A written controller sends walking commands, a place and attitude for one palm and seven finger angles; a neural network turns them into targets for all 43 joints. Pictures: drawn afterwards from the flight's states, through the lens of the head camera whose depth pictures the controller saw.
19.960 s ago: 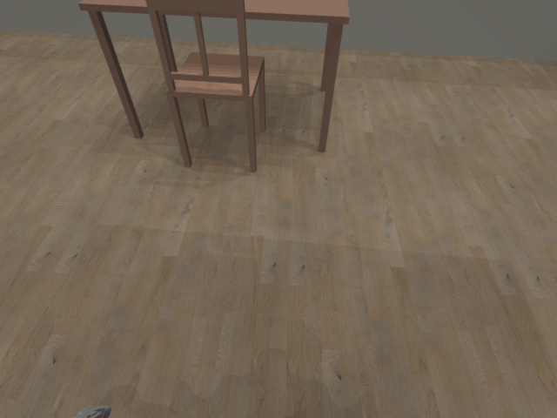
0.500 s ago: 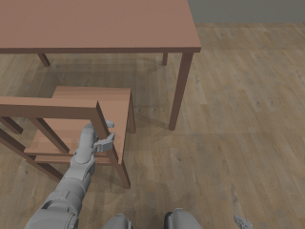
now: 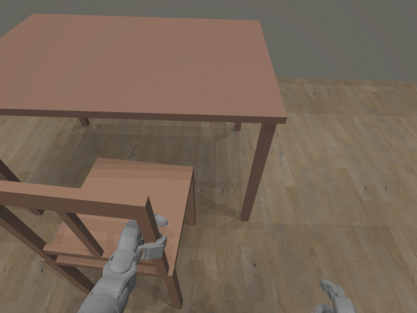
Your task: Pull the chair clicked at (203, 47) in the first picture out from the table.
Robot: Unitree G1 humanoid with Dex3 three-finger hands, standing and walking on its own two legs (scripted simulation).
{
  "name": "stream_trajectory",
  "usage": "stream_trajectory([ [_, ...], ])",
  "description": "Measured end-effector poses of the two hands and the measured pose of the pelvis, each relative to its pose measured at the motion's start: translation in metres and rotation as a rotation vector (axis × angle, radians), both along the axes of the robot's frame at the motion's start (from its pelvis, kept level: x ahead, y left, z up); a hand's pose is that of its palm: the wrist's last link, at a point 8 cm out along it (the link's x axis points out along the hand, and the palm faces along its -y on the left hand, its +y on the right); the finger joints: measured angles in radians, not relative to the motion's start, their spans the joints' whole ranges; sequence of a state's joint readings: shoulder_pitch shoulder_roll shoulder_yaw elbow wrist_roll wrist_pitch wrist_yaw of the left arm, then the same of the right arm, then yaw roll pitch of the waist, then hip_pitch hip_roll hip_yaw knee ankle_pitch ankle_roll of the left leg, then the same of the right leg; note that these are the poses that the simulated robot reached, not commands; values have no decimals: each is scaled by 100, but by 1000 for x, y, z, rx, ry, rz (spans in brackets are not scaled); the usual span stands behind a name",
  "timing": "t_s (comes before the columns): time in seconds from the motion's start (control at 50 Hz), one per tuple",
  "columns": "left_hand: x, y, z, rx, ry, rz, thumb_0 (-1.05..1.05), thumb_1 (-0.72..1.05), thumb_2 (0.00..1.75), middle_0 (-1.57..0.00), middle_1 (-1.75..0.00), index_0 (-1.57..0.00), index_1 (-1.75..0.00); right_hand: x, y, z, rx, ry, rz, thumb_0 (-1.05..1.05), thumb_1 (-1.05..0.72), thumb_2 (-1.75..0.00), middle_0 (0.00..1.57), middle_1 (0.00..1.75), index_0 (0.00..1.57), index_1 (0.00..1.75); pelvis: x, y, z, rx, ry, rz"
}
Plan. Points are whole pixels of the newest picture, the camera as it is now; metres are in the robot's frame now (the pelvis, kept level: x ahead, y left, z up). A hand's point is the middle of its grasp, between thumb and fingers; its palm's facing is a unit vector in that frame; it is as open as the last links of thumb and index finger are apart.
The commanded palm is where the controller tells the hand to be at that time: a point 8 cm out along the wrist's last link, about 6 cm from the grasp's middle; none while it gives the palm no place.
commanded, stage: stop walking, hand still on the chair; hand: left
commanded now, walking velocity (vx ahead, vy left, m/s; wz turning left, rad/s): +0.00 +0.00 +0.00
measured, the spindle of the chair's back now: (82, 233) +0.30 +0.32 -0.10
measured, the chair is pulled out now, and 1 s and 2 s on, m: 0.18 0.18 0.18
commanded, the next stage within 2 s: open the thumb and straighten the fingers in 0.28 s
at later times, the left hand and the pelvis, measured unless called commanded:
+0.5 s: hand (156, 243) +0.28 +0.13 -0.07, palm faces -0.02 -0.99 -0.12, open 6.3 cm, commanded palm +0.25 +0.18 -0.05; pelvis +0.01 +0.00 -0.01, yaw +1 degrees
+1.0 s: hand (158, 240) +0.28 +0.13 -0.07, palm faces -0.02 -0.99 -0.14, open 16.0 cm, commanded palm +0.26 +0.18 -0.05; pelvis -0.02 +0.00 -0.05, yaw +2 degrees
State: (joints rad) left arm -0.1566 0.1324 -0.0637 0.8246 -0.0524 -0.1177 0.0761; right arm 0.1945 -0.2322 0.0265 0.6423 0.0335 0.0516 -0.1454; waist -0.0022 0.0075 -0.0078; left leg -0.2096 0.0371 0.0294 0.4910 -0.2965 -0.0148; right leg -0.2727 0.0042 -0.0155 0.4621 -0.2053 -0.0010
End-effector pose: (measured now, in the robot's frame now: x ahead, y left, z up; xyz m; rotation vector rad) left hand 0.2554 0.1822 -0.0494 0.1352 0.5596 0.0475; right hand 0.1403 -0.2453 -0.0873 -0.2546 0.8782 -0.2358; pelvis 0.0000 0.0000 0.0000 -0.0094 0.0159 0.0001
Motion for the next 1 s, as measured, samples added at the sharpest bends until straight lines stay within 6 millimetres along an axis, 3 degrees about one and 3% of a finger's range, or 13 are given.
stream_trajectory([
  [0.18, 1, 0, 0, 4, 8, -7, 15, 57, 78, -23, -118, -50, -145, 8, 7, -4, 25, 18, 10, 1, -91, -90, 20, 30, 20, 30, 12, 1, 1, -1, -1, -1],
  [0.48, 3, 3, -1, -12, 0, -29, 15, 54, 76, -24, -123, -50, -145, -5, 4, -9, 65, 23, 9, 1, -91, -90, 20, 30, 20, 30, 8, 2, -4, 6, 40, 15],
  [0.58, 4, 3, 2, -19, -61, -58, 9, 37, 66, -34, -133, -50, -145, -8, 1, -17, 82, -6, 45, 1, -91, -90, 20, 30, 20, 30, 0, 4, -15, 6, 89, 23],
  [0.68, 7, 5, -2, -4, -62, -49, 4, 0, 47, -39, -135, -49, -141, -11, 3, -30, 97, -13, 67, 1, -91, -90, 20, 30, 20, 30, -7, 4, -28, 7, 120, 26],
  [0.82, 10, 6, -5, 1, -40, -42, 1, -38, 28, -35, -110, -39, -112, -14, 10, -45, 118, -25, 77, 1, -91, -90, 20, 30, 20, 30, -13, 3, -39, 9, 136, 29],
  [1.0, 12, 2, -7, -5, -31, -29, -1, -52, 21, -18, -54, -19, -53, -16, 8, -53, 118, -28, 94, 1, -91, -90, 20, 30, 20, 30, -17, -3, -46, 12, 152, 34],
])
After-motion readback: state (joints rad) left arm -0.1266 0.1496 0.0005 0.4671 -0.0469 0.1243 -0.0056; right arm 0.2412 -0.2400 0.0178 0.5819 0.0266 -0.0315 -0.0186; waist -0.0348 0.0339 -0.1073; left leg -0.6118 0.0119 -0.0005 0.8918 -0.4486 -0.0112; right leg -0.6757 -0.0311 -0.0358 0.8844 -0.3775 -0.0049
